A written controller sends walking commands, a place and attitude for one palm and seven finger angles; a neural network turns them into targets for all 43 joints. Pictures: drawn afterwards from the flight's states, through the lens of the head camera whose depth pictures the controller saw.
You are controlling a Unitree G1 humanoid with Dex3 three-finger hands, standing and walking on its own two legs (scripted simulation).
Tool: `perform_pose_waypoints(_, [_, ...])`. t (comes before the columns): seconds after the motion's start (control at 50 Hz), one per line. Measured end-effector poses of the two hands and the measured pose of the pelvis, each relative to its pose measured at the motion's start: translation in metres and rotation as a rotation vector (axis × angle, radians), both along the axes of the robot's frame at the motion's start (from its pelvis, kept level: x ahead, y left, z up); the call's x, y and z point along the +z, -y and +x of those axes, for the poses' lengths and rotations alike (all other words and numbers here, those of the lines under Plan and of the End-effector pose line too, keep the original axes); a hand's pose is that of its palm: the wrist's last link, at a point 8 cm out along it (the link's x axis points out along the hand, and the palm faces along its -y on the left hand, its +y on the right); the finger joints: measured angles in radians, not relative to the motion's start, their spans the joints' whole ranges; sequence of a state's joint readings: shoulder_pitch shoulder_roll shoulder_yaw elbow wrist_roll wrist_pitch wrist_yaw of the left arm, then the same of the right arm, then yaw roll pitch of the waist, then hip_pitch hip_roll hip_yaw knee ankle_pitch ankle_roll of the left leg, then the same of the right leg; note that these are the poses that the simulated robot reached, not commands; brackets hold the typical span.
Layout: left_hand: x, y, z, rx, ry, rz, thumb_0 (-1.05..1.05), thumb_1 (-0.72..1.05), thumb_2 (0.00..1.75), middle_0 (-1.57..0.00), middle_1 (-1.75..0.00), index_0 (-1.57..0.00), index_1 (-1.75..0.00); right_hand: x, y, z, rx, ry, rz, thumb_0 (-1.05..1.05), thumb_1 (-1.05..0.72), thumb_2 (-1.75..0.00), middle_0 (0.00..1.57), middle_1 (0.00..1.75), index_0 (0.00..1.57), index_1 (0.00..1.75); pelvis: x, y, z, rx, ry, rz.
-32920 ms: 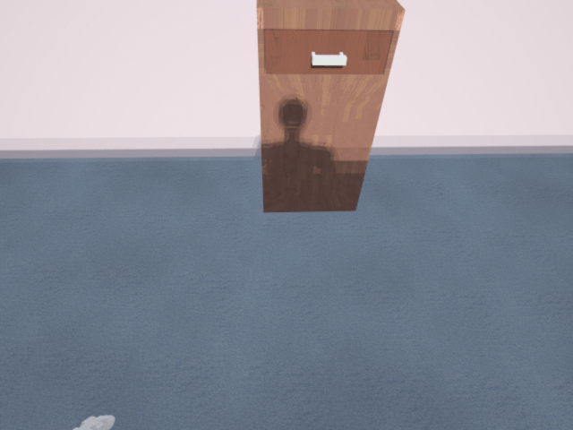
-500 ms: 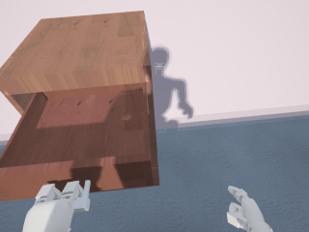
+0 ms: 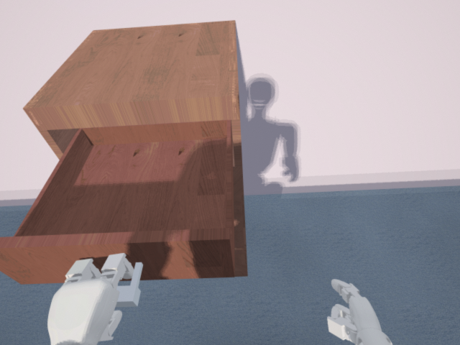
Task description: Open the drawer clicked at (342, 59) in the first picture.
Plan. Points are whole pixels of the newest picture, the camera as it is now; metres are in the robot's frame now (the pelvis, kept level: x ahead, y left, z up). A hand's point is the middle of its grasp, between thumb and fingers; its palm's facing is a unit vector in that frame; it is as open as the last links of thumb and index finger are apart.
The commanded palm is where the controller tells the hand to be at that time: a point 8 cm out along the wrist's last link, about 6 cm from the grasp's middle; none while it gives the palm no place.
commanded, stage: open the thumb to release the handle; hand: left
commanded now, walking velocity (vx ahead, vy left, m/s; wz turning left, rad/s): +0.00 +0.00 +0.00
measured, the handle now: (106, 283) +0.19 +0.24 +0.03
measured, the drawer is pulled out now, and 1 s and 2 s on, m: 0.30 0.28 0.28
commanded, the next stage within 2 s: lift the hand off the handle in 0.16 s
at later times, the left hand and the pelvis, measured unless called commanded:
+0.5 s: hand (105, 311) +0.15 +0.24 +0.02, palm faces +0.05 -0.08 -1.00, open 13.4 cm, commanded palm +0.14 +0.24 +0.07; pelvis -0.01 +0.00 +0.00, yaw +0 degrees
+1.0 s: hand (92, 295) +0.16 +0.24 +0.06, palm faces +0.06 -0.10 -0.99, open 13.2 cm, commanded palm +0.14 +0.24 +0.13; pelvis +0.00 +0.01 +0.02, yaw +0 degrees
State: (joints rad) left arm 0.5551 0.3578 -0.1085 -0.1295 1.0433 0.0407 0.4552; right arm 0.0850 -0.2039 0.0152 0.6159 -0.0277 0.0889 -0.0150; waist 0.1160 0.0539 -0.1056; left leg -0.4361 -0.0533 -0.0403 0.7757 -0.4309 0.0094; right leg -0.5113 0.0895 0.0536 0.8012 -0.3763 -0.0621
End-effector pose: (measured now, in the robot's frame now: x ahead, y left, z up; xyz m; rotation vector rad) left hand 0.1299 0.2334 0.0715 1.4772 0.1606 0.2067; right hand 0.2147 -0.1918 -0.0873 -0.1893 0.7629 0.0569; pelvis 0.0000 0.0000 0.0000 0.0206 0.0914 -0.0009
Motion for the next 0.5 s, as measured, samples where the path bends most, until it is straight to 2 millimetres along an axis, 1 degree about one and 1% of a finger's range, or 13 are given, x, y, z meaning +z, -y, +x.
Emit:
perform_pose_waypoints(0.14, [0.002, -0.001, -0.001, -0.011, -0.037, -0.005, 0.0, -0.18, 0.44, -0.4, -1.27, -0.36, -1.24, 0.009, 0.019, -0.006, -0.026, 0.019, -0.034, 0.01, -0.91, -0.89, 0.2, 0.3, 0.2, 0.3, 0.005, 0.006, -0.005, -0.004, 0.016, 0.0])
perform_pose_waypoints(0.22, [0.002, -0.001, -0.001, -0.017, -0.041, -0.007, 0.0, -0.34, 0.37, -0.39, -1.25, -0.35, -1.22, 0.01, 0.028, -0.009, -0.036, 0.018, -0.055, 0.01, -0.91, -0.89, 0.2, 0.3, 0.2, 0.3, 0.007, 0.007, -0.007, -0.003, 0.014, -0.001])
perform_pose_waypoints(0.28, [0.001, -0.001, -0.002, -0.022, -0.037, -0.01, 0.0, -0.41, 0.34, -0.38, -1.24, -0.34, -1.22, 0.009, 0.031, -0.011, -0.04, 0.011, -0.063, 0.01, -0.91, -0.89, 0.2, 0.3, 0.2, 0.3, 0.007, 0.006, -0.007, -0.003, 0.007, -0.001])
perform_pose_waypoints(0.36, [-0.002, -0.001, -0.002, -0.017, -0.016, -0.014, 0.0, -0.45, 0.32, -0.37, -1.24, -0.34, -1.23, 0.005, 0.03, -0.013, -0.036, -0.002, -0.065, 0.01, -0.91, -0.89, 0.2, 0.3, 0.2, 0.3, 0.005, 0.004, -0.007, 0.001, -0.007, -0.001])
perform_pose_waypoints(0.5, [-0.003, -0.001, 0.001, -0.021, 0.017, 0.005, 0.0, -0.48, 0.3, -0.36, -1.22, -0.37, -1.28, -0.004, 0.016, -0.011, -0.024, -0.02, -0.046, 0.01, -0.91, -0.89, 0.2, 0.3, 0.2, 0.3, 0.002, -0.001, -0.008, 0.008, -0.017, -0.002])
